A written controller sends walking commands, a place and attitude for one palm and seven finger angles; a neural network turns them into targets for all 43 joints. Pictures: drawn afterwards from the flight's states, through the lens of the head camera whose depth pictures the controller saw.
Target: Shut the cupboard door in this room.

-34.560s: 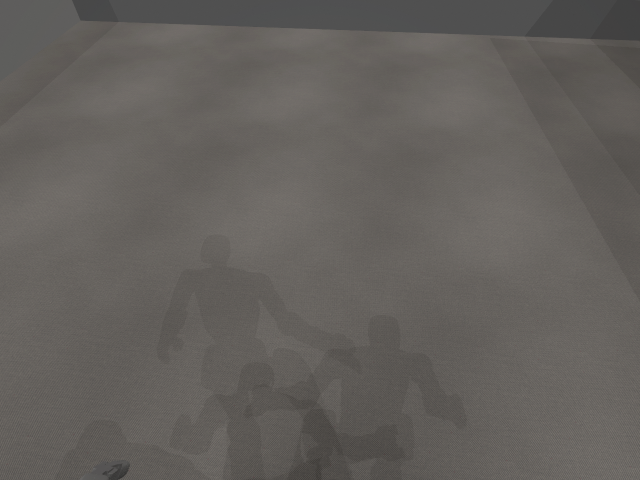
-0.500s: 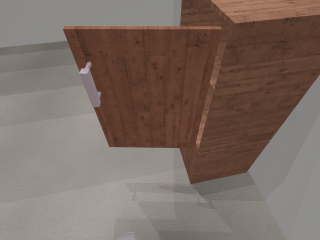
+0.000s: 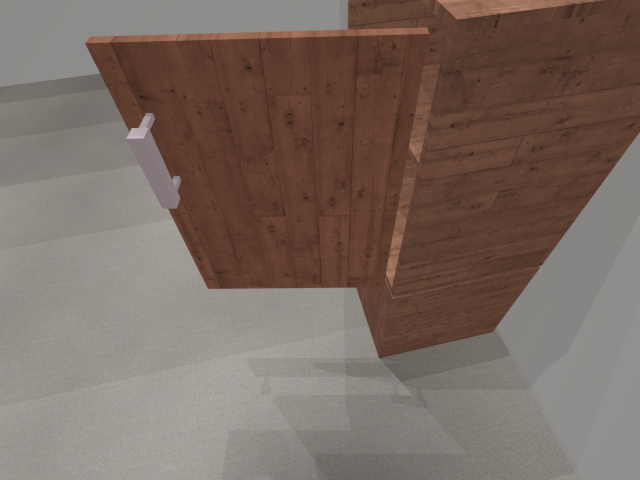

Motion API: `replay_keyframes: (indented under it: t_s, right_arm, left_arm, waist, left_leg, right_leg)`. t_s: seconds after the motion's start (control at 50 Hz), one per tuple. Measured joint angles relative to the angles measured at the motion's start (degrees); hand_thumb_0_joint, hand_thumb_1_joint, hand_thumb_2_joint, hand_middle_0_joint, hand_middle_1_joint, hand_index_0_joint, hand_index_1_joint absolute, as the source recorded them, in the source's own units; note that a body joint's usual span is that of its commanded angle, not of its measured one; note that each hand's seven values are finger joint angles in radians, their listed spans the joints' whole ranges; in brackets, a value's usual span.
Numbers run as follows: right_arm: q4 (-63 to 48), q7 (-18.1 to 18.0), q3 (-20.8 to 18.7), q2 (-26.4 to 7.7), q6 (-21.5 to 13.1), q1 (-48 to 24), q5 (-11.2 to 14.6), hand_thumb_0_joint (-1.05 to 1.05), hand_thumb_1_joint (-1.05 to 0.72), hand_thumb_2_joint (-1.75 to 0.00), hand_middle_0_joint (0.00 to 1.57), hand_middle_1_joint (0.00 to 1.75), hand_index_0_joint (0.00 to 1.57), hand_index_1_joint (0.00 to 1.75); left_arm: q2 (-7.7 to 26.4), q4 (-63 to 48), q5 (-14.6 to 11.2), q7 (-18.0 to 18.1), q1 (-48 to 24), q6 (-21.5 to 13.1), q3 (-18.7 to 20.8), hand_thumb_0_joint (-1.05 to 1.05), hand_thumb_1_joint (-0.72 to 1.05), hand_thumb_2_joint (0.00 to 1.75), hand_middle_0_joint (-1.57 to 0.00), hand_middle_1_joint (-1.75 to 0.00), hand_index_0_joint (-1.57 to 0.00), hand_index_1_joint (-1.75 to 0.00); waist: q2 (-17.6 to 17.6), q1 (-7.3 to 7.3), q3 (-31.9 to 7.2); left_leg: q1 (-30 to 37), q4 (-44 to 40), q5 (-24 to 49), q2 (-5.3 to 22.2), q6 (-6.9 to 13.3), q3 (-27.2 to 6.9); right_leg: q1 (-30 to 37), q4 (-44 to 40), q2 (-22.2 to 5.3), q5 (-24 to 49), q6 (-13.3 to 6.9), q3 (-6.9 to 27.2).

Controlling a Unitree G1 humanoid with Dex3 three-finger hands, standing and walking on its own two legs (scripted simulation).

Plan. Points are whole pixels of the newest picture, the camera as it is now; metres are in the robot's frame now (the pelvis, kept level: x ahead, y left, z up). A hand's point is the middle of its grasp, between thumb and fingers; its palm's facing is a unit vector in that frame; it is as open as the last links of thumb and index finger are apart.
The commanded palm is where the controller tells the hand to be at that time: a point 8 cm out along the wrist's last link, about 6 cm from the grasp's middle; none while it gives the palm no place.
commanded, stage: come to a stop and stand still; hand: left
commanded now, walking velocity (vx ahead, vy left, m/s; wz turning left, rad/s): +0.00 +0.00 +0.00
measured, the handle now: (159, 162) +0.52 +0.29 +0.09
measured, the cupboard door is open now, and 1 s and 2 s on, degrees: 77 77 77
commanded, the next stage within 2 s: look again from close up in 0.48 s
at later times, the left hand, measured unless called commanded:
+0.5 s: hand out of the picture -0.03 +0.15 -0.16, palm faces +0.08 -0.98 -0.19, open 7.3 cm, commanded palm none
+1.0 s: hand out of the picture -0.02 +0.19 -0.16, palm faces +0.05 -0.98 -0.21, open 7.4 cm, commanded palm none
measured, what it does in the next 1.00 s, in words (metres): steps on the spot: left foot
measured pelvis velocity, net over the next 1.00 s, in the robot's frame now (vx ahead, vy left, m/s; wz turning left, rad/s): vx -0.03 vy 0.01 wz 0.02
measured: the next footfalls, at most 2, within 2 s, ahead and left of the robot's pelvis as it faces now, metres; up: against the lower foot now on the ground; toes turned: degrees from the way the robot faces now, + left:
left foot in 0.20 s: +0.02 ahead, +0.11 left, +0.00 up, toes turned +4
left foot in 2.00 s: +0.21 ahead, +0.19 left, +0.00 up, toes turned +8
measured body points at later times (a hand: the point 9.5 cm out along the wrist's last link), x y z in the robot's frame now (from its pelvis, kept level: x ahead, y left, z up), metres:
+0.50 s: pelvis -0.03 -0.03 +0.02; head -0.02 -0.03 +0.47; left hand -0.03 +0.20 -0.14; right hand -0.04 -0.24 -0.15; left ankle -0.02 +0.11 -0.73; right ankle -0.01 -0.11 -0.73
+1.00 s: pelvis -0.03 +0.01 +0.01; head -0.03 +0.00 +0.46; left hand -0.03 +0.24 -0.14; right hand -0.03 -0.20 -0.15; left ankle -0.03 +0.11 -0.73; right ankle -0.01 -0.11 -0.73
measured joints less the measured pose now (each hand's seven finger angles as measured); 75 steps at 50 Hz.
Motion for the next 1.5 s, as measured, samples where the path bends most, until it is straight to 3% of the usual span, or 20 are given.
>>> replay_keyframes:
  t_s: [0.06, 0.12, 0.22, 0.28, 0.42, 0.58, 0.62, 0.7, 0.98, 1.24, 1.5]
  right_arm:
    - [0.94, 0.38, -0.37, -1.55, 1.38, 1.95, 0.12, 0.0, -0.92, -0.9, 0.2, 0.3, 0.2, 0.3]
    - [2.09, 0.41, -0.16, -2.27, 1.49, 3.81, 0.15, 0.01, -0.92, -0.9, 0.19, 0.3, 0.19, 0.3]
    - [4.02, 0.07, 0.82, -2.03, 0.12, 6.74, 0.17, 0.01, -0.92, -0.9, 0.19, 0.29, 0.19, 0.3]
    - [5.72, -0.05, 1.77, -0.17, -0.42, 7.74, 0.12, 0.01, -0.92, -0.9, 0.19, 0.29, 0.19, 0.3]
    - [6.38, 0.13, 2.65, 2.29, -0.56, 9.9, -0.01, 0.01, -0.91, -0.9, 0.19, 0.29, 0.19, 0.3]
    - [5.82, 0.08, 2.75, 3.74, -0.91, 11.38, 0.01, 0.01, -0.91, -0.9, 0.19, 0.3, 0.19, 0.3]
    - [4.92, 0.44, 2.93, 3.17, -0.94, 11.37, 0.03, 0.01, -0.91, -0.9, 0.19, 0.3, 0.19, 0.3]
    - [2.28, 0.73, 2.95, 2.15, -1.6, 12.03, -0.12, 0.01, -0.91, -0.9, 0.19, 0.3, 0.19, 0.3]
    - [2.21, 0.6, 4.33, 1.36, -2.69, 12.47, -0.33, 0.02, -0.92, -0.9, 0.19, 0.3, 0.19, 0.3]
    - [3.82, 0.57, 4.45, 0.54, -2.96, 10.21, -0.16, 0.01, -0.91, -0.9, 0.19, 0.3, 0.19, 0.3]
    - [3.86, 1.02, 4.1, 0.88, -2.58, 12.52, -0.5, 0.01, -0.91, -0.9, 0.19, 0.3, 0.19, 0.3]
  left_arm:
    - [-0.35, 0.41, 0.14, -0.25, -0.36, -0.05, -0.66, 0.0, 0.91, 0.89, -0.19, -0.3, -0.2, -0.3]
    - [-0.92, 0.82, -0.03, -0.34, -0.67, -0.22, -1.25, 0.0, 0.91, 0.89, -0.19, -0.3, -0.2, -0.3]
    - [-2.15, 1.79, -0.68, -0.39, -1.65, -0.69, -2.04, 0.0, 0.91, 0.89, -0.2, -0.3, -0.2, -0.3]
    - [-1.44, 2.58, -1.0, 0.07, -2.43, -0.55, -1.7, 0.0, 0.93, 0.89, -0.2, -0.3, -0.2, -0.3]
    - [-1.56, 3.92, -1.05, -0.28, -0.26, -0.42, -2.18, 0.0, 0.94, 0.89, -0.2, -0.3, -0.2, -0.3]
    - [-3.49, 5.28, -0.9, -0.24, 3.82, -0.26, -2.27, 0.0, 0.92, 0.89, -0.2, -0.3, -0.2, -0.3]
    - [-4.39, 5.32, -0.5, 0.55, 4.66, -1.34, -2.83, 0.0, 0.92, 0.89, -0.2, -0.3, -0.2, -0.3]
    - [-5.27, 5.38, -0.29, 0.41, 6.22, -2.04, -3.28, 0.0, 0.91, 0.89, -0.2, -0.3, -0.2, -0.3]
    - [-3.17, 3.23, -0.41, 0.0, 3.9, -1.71, -3.28, 0.0, 0.91, 0.89, -0.2, -0.3, -0.2, -0.3]
    - [-2.62, 4.11, -0.46, -0.17, 3.35, -1.51, -3.46, 0.0, 0.91, 0.89, -0.2, -0.3, -0.2, -0.3]
    - [-3.45, 4.07, 0.0, -0.94, 6.76, -1.61, -1.99, 0.0, 0.91, 0.89, -0.2, -0.3, -0.2, -0.3]
  waist:
    - [1.29, -0.92, -0.86]
    - [1.01, -1.24, -1.64]
    - [0.62, -1.91, -2.22]
    - [-1.47, -1.27, -1.66]
    - [-1.44, -0.9, -2.12]
    - [-0.91, -0.87, -2.32]
    - [0.11, -0.74, -2.12]
    - [1.2, -1.74, -2.62]
    - [0.11, -1.05, -4.54]
    - [-0.75, -0.82, -3.1]
    - [-1.16, -0.39, -3.15]
  left_leg:
    - [-0.82, 4.95, -8.61, -0.58, 0.58, -2.56]
    - [0.15, 8.05, -9.89, -1.34, 0.81, -2.89]
    - [6.82, -2.33, -3.79, -0.95, 0.69, -3.06]
    - [8.22, -4.7, -2.34, -1.1, 0.13, -2.91]
    - [9.56, -8.49, 0.47, -0.63, -0.15, -2.8]
    - [8.92, -8.83, 0.87, -0.76, 0.26, -2.3]
    - [6.71, -5.34, -1.14, -0.29, 0.43, -2.47]
    - [5.09, -1.47, -2.49, -0.95, 1.37, -2.68]
    - [7.51, -5.47, -1.23, -4.43, 3.64, -0.83]
    - [8.57, -6.85, -1.13, -4.29, 3.58, -0.35]
    - [7.53, 0.28, -8.09, -3.73, 3.54, -0.77]
  right_leg:
    - [0.69, 0.11, 0.95, -1.28, -1.76, -1.59]
    - [1.68, -2.23, 1.5, -0.15, -2.59, -2.16]
    - [1.73, -3.39, 3.11, 0.98, -2.97, -3.7]
    - [3.17, -5.78, 3.06, 2.53, -3.13, -3.62]
    - [4.98, -10.74, 3.78, 5.81, -3.28, -3.59]
    - [4.34, -11.44, 3.69, 6.61, -3.01, -3.1]
    - [3.32, -10.75, 4.12, 6.66, -2.83, -3.14]
    - [1.75, -6.87, 3.45, 4.67, -2.35, -2.94]
    - [1.72, -6.13, 0.07, 4.24, 0.0, -1.04]
    - [2.45, -7.26, 0.31, 4.37, 0.08, -0.55]
    - [2.04, -1.29, 0.57, -2.12, -0.17, -0.87]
